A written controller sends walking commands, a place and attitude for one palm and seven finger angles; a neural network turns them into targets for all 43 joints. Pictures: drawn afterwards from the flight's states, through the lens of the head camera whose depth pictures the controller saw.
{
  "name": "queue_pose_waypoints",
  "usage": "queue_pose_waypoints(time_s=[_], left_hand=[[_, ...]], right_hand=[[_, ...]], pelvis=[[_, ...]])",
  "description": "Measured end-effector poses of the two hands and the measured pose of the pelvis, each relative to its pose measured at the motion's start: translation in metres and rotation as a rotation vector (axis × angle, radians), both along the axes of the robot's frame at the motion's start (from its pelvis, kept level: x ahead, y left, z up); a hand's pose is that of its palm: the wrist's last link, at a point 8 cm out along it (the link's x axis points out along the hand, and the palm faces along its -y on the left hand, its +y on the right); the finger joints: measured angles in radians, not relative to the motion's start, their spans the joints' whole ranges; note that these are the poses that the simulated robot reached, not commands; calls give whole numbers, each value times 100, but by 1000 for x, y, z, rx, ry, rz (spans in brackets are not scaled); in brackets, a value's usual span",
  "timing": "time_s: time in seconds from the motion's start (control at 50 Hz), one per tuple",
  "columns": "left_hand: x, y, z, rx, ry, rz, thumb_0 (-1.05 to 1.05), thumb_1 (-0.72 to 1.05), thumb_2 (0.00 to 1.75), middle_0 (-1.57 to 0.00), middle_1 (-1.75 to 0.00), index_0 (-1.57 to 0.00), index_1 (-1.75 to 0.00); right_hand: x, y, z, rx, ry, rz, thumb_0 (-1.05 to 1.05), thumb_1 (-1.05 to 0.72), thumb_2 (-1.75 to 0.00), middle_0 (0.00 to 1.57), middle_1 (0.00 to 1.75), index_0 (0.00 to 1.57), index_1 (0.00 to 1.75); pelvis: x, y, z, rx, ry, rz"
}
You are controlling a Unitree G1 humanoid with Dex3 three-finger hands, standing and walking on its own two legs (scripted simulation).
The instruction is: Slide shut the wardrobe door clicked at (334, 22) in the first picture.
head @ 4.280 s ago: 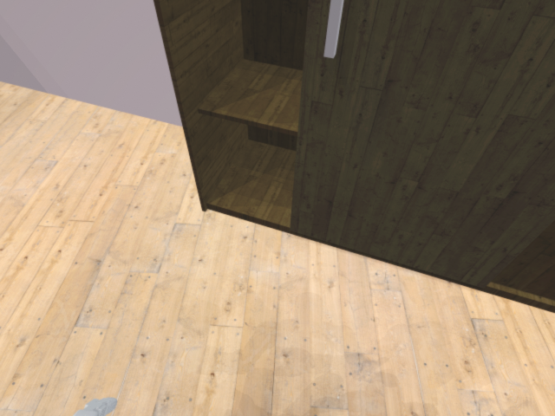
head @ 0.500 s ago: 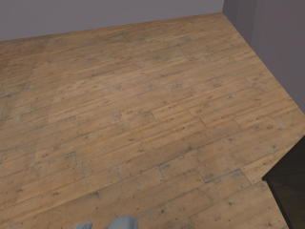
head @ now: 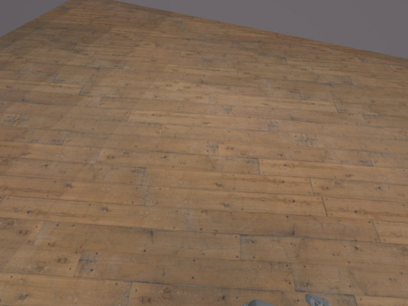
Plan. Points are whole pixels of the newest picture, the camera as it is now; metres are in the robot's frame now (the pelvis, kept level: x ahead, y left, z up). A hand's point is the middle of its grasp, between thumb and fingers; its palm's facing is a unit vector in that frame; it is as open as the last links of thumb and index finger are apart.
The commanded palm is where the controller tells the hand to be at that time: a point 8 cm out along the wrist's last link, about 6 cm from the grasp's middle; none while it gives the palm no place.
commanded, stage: walk to a spot facing it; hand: right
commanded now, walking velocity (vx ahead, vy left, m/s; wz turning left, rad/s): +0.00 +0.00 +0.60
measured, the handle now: out of the picture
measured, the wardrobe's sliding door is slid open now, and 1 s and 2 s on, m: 0.42 0.42 0.42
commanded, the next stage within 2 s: turn to face it in 1.88 s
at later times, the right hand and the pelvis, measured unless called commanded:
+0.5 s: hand out of the picture +0.13 -0.24 -0.16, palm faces -0.26 +0.95 -0.19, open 7.4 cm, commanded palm none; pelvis +0.01 -0.06 +0.01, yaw +19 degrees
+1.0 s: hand (281, 302) +0.18 -0.15 -0.15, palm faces -0.54 +0.81 -0.22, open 7.4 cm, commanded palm none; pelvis -0.01 -0.04 +0.00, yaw +36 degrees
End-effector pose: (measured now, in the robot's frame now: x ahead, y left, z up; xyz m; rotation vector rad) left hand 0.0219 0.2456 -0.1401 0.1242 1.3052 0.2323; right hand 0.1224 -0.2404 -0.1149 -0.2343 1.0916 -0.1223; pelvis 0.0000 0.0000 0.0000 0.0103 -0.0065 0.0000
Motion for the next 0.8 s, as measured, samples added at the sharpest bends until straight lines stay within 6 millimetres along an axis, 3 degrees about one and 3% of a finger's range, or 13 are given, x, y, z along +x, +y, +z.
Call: queue_pose_waypoints(time_s=[0.12,0.22,0.36,0.46,0.54,0.68,0.8], left_hand=[[44,-21,15,22,-147,0,1,91,90,-20,-30,-20,-29],[50,-40,27,79,-211,15,1,91,90,-20,-30,-20,-29],[15,-54,44,102,-159,97,1,91,90,-21,-30,-21,-29],[-20,-55,40,88,-108,197,1,91,90,-21,-30,-21,-29],[-58,-53,28,62,-58,289,1,91,90,-21,-30,-21,-29],[-125,-38,-9,4,35,423,1,91,90,-21,-30,-20,-29],[-133,-29,0,15,15,485,1,91,90,-20,-30,-20,-29]], right_hand=[[-6,-16,-11,32,46,27,0,-90,-90,20,30,20,30],[-7,-42,-30,59,90,39,1,-90,-90,20,30,20,30],[-6,-60,-20,62,158,101,1,-91,-90,20,30,20,30],[4,-54,-16,45,197,170,1,-91,-90,20,30,20,30],[23,-34,-14,25,191,254,1,-91,-90,20,30,20,30],[64,22,-9,-21,55,398,1,-91,-90,20,30,20,30],[68,43,4,-29,39,459,0,-90,-90,20,30,20,30]], pelvis=[[1,-22,0,-2,9,76],[2,-47,-6,2,10,143],[6,-61,11,31,11,231],[7,-62,14,32,14,298],[3,-56,11,21,14,356],[-9,-32,-8,-3,10,438],[-14,-27,2,-9,-2,510]])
